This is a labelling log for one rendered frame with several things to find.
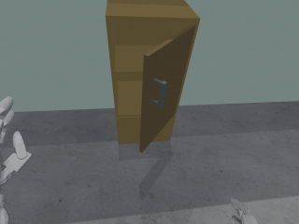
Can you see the robot left forearm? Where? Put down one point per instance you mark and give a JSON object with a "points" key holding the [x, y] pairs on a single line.
{"points": [[4, 216]]}

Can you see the cupboard door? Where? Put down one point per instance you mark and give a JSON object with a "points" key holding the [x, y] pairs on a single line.
{"points": [[167, 62]]}

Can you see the robot right hand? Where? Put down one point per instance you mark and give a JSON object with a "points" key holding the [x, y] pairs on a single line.
{"points": [[243, 212]]}

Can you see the handle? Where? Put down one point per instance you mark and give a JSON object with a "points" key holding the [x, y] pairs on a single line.
{"points": [[162, 91]]}

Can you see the robot left hand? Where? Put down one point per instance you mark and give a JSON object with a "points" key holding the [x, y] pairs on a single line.
{"points": [[16, 162]]}

